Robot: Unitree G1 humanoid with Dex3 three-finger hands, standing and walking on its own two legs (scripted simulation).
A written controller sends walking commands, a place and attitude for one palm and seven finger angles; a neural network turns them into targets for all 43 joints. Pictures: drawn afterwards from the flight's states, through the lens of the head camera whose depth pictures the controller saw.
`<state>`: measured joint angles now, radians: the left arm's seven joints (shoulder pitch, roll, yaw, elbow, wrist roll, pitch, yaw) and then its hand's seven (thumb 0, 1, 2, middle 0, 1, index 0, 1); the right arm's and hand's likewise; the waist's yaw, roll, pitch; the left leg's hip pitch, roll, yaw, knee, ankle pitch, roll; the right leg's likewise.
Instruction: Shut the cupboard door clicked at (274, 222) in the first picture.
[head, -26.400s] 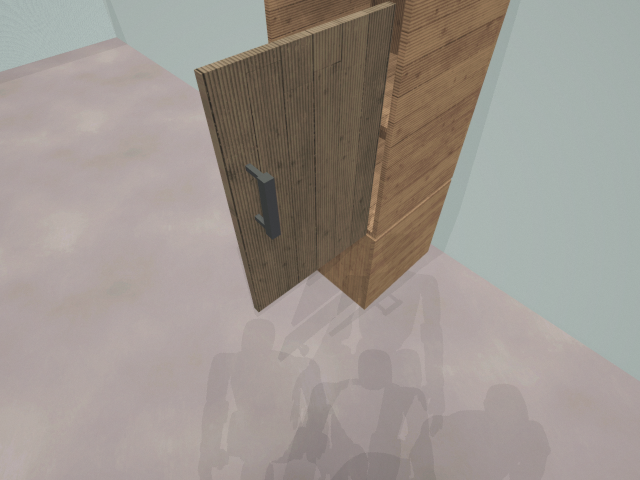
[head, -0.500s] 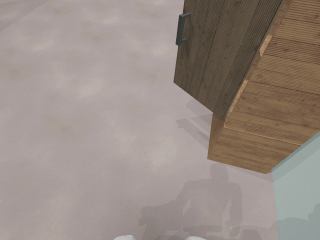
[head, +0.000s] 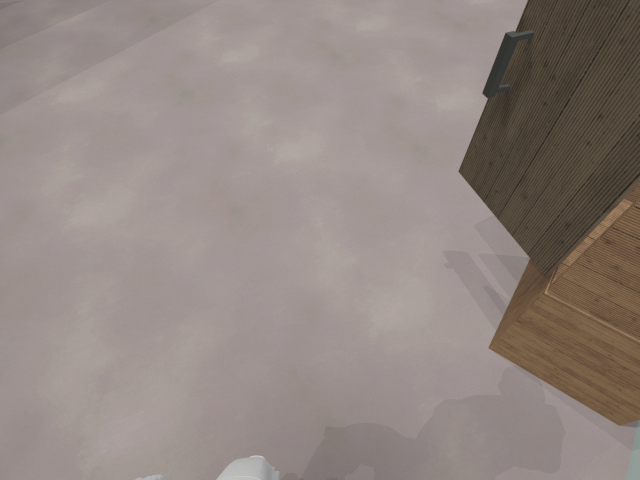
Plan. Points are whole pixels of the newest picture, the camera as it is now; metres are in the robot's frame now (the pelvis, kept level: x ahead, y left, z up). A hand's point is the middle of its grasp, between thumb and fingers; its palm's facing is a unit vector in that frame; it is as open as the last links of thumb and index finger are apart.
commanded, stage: walk to a spot facing it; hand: left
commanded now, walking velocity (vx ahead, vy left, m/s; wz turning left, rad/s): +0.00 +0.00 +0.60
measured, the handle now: (507, 64) +0.89 -0.36 +0.02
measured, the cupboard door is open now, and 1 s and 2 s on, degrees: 57 57 57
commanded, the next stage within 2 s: turn to face it in 1.40 s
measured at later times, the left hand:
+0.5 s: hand out of the picture +0.04 +0.20 -0.15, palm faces +0.35 -0.89 -0.29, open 7.4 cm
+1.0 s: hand (115, 446) +0.17 +0.30 -0.15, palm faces +0.56 -0.80 -0.23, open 7.4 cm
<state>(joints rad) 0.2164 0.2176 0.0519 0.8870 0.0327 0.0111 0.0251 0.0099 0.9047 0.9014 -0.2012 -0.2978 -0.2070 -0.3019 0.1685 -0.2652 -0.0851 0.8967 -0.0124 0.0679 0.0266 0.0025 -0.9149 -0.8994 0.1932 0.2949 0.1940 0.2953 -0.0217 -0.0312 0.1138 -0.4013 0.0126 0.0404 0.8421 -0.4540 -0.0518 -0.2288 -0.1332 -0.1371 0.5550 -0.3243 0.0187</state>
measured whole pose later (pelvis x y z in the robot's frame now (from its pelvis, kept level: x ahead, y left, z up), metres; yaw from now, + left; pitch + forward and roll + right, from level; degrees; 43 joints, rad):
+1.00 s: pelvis +0.22 +0.09 +0.00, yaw +33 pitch +0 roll +1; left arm 0.20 0.22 0.08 0.92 0.03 -0.01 -0.03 0.01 0.91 0.90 -0.20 -0.30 -0.20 -0.30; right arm 0.25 -0.19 -0.03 0.96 -0.03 -0.03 0.00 0.00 -0.92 -0.90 0.20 0.30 0.20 0.30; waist 0.00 0.00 0.08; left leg -0.19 0.01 0.05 0.48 -0.28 0.02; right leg -0.50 -0.13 -0.07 0.81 -0.29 0.04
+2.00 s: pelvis +0.49 +0.31 -0.01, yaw +36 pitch +0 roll +0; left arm 0.23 0.18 0.07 0.91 0.03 0.03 -0.02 0.01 0.91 0.90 -0.20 -0.30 -0.20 -0.30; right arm 0.19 -0.20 -0.05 0.95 -0.02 0.02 -0.02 -0.01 -0.92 -0.90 0.20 0.30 0.20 0.30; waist 0.02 0.02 0.04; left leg -0.26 0.12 0.27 0.67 -0.39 0.01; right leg -0.32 -0.02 -0.08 0.61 -0.26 -0.01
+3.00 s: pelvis +0.50 +0.37 -0.01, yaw +2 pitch +1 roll -1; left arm 0.20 0.23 0.06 0.88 0.02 0.07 -0.01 0.01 0.90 0.90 -0.20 -0.30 -0.21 -0.30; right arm 0.19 -0.24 -0.04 0.86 -0.01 0.02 -0.02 0.00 -0.91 -0.90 0.20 0.30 0.20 0.30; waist 0.00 -0.03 0.06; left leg -0.34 0.05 0.05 0.59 -0.28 -0.05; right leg -0.33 0.04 0.11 0.60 -0.29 0.02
